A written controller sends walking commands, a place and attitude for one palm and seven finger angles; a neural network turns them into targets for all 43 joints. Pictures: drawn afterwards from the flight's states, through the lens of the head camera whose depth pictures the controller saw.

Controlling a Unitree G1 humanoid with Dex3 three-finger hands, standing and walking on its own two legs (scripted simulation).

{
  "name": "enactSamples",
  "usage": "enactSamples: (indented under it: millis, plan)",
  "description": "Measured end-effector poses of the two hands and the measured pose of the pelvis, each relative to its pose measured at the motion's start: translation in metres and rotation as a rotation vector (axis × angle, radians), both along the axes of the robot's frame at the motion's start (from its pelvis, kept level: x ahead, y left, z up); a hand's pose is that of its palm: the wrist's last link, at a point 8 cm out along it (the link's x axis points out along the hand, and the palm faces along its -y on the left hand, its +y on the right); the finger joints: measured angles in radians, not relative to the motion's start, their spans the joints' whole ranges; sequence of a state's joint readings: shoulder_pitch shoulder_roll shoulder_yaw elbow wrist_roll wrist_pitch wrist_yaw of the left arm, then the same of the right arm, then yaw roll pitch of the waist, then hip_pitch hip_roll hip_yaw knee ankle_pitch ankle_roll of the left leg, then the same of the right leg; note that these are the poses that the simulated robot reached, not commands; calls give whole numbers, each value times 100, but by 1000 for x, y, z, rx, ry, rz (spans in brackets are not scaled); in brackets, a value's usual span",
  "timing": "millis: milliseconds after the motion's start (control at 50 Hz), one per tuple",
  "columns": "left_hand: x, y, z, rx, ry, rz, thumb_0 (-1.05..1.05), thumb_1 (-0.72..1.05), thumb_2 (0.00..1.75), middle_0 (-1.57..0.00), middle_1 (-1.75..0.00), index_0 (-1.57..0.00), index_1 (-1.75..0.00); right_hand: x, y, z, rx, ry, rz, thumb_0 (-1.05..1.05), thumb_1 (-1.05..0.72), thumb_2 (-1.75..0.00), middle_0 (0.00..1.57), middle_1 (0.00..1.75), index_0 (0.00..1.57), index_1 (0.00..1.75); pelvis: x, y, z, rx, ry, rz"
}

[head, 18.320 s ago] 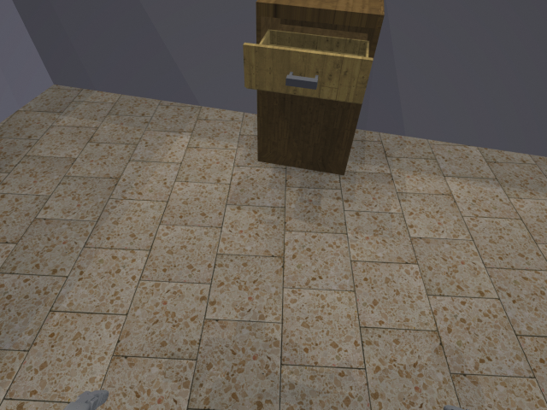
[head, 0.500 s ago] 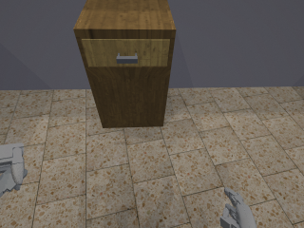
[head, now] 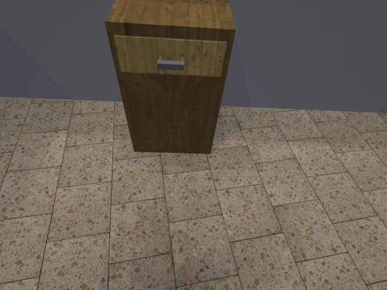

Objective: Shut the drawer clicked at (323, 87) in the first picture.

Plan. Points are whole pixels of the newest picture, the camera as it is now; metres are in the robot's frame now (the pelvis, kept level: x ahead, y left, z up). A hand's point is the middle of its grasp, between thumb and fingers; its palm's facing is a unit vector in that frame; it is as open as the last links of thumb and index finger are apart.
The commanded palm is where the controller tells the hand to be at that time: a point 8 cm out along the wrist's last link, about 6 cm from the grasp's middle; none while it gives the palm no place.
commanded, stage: let the arm hang, fingers relaxed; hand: left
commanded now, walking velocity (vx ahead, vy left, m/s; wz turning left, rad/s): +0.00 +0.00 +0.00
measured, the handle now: (171, 62) +0.95 +0.15 -0.08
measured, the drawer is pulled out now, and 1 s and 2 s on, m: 0.00 0.00 0.00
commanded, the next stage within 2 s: look to check the result in 0.62 s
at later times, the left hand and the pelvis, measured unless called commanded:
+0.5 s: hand out of the picture +0.10 +0.21 -0.15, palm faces -0.03 -0.96 -0.28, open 7.3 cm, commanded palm none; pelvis +0.02 +0.00 +0.01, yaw -1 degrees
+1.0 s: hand out of the picture +0.11 +0.21 -0.15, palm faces -0.04 -0.95 -0.30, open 7.4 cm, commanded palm none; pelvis +0.04 -0.02 +0.01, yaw -2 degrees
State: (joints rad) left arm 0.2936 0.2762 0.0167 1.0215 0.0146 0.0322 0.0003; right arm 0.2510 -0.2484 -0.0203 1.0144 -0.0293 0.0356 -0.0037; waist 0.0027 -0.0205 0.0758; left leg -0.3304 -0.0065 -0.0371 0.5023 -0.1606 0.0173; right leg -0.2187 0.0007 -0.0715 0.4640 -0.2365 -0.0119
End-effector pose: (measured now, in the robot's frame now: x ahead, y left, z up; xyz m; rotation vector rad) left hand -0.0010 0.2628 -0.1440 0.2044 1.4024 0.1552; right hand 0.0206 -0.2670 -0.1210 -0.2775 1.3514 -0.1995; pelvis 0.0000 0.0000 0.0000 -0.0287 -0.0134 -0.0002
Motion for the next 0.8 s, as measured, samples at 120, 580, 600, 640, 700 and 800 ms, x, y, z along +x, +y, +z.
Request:
enactSamples:
  millis: [120,580,600,640,700,800]
  plan:
    - [-3,21,15,67,38,9,1,90,90,-53,-67,-52,-67,-6,12,-11,49,23,-28,1,-91,-90,20,30,20,30,5,3,3,9,-4,-8]
    - [107,-10,22,28,-169,-72,0,90,90,-21,-30,-20,-30,53,-8,-3,34,-95,-29,1,-91,-90,20,30,20,30,27,-6,8,26,-10,-28]
    - [108,-12,22,26,-166,-74,0,90,90,-20,-30,-20,-30,53,-9,-3,30,-93,-31,1,-91,-90,20,30,20,30,28,-7,9,26,-9,-29]
    - [109,-13,21,24,-159,-74,0,90,90,-20,-30,-20,-30,54,-12,-2,25,-87,-33,1,-91,-90,20,30,20,30,30,-8,9,26,-7,-31]
    - [109,-14,21,27,-143,-72,0,90,90,-20,-30,-20,-30,53,-16,-2,20,-74,-35,1,-91,-90,20,30,20,30,33,-10,9,27,-4,-31]
    - [106,-11,22,42,-119,-62,0,90,90,-20,-30,-20,-30,54,-19,-3,20,-55,-37,1,-91,-90,20,30,20,30,38,-12,10,28,-3,-32]
